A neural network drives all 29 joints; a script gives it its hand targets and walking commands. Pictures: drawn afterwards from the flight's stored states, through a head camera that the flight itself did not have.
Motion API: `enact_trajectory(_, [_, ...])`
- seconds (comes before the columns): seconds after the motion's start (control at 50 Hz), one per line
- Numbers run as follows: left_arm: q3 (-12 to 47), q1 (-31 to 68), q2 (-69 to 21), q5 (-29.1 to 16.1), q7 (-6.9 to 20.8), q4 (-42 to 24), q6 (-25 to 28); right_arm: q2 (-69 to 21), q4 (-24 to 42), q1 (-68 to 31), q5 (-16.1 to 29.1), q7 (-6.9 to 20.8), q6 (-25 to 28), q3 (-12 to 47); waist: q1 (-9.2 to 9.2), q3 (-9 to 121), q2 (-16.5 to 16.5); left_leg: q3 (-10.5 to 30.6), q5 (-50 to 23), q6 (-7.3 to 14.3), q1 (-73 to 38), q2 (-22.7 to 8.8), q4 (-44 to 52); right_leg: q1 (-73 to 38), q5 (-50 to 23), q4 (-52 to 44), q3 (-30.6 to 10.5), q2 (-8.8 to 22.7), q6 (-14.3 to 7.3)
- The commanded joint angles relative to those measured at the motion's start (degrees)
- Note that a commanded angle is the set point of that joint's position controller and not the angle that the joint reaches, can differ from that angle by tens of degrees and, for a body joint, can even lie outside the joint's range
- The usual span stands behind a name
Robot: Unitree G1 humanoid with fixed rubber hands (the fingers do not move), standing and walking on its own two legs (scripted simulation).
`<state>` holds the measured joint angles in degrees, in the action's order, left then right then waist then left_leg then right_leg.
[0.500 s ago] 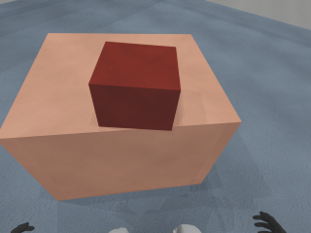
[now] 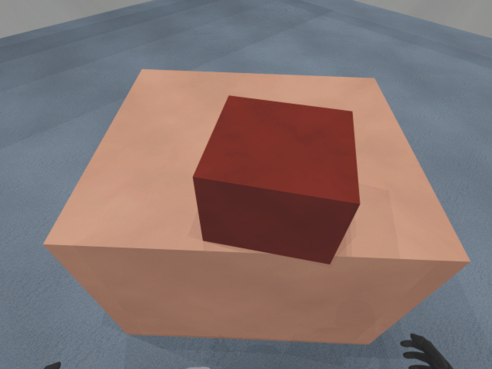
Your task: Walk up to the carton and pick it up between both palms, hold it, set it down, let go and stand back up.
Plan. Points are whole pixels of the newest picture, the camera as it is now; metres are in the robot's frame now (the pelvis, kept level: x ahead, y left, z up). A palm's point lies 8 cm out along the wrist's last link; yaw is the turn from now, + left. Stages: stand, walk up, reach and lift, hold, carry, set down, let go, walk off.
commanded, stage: walk up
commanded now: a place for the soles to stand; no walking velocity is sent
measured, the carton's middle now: (277, 176) +0.50 -0.07 +0.01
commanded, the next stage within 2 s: reach and lift in 1.72 s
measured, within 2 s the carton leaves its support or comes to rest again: neither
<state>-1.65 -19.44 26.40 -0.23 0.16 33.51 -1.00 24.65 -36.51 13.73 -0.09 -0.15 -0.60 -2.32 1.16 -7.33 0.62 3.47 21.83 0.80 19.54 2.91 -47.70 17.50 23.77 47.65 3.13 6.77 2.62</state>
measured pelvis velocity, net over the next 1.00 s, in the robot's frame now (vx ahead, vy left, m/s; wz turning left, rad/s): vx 0.03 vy -0.02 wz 0.06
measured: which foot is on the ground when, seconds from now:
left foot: down 0.00-1.00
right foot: down 0.00-1.00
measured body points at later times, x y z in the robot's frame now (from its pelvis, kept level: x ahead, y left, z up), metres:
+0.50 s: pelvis +0.02 -0.01 +0.04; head +0.03 +0.00 +0.49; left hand +0.10 +0.32 -0.08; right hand +0.18 -0.31 -0.06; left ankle +0.04 +0.11 -0.70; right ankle +0.02 -0.16 -0.70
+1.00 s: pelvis +0.03 -0.02 +0.04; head +0.03 -0.02 +0.49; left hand +0.10 +0.29 -0.08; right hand +0.12 -0.33 -0.09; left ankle +0.04 +0.11 -0.70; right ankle +0.02 -0.16 -0.70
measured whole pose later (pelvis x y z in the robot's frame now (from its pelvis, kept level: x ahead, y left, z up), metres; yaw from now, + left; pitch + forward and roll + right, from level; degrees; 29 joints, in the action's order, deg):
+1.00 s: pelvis +0.03 -0.02 +0.04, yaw +3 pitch -3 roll +0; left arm -2.6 -8.7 21.3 -0.3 0.2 57.2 0.3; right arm 21.1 -61.1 8.3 0.3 -0.5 0.0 -2.3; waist 0.5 -3.7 0.5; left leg 7.8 12.0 -1.3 9.8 1.3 -25.2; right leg 5.9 14.3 24.1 7.9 4.7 1.7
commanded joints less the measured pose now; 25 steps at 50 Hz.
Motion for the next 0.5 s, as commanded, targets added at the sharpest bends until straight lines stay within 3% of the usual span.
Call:
enact_trajectory(0.0, [-3.80,1.24,11.89,-0.50,-0.71,-1.66,1.98,15.24,4.38,-5.98,0.51,-1.17,2.27,-3.47,-0.05,4.85,3.67,16.93,-16.49,5.43,1.14,-11.56,16.83,-4.00,-10.97,-10.12,-4.80,0.08,-3.29])
enact_trajectory(0.04, [-3.58,3.08,12.66,-0.50,-0.52,0.61,2.84,13.37,1.84,-4.89,1.45,-0.85,2.65,-2.52,-0.99,9.41,2.95,11.44,-28.14,2.21,-1.86,-8.89,13.73,-8.67,-22.09,-11.64,-5.66,2.28,-4.20])
enact_trajectory(0.1, [-2.76,3.59,11.11,-0.86,-0.34,4.30,2.37,13.16,-1.30,-6.52,1.64,-0.88,2.38,-1.98,-0.81,12.40,3.37,10.47,-33.53,2.66,-7.42,-9.03,14.53,-10.17,-24.30,-12.48,-2.92,1.54,-3.41])
enact_trajectory(0.24, [-2.33,7.96,10.42,-0.50,0.03,11.33,1.48,11.74,-7.55,-12.05,1.87,-0.87,1.51,-1.30,-0.47,10.26,3.93,10.53,-25.79,2.54,-7.27,-8.77,21.74,-13.11,-19.05,-18.98,-1.64,1.39,-2.74])
enact_trajectory(0.48, [-2.55,12.86,8.69,-0.31,0.09,20.01,2.39,9.83,-17.69,-14.29,1.47,-0.55,1.62,-1.47,-0.28,7.82,1.11,8.27,-18.38,1.39,-7.51,-7.15,27.31,-14.55,-14.14,-26.52,-0.64,2.62,-3.69])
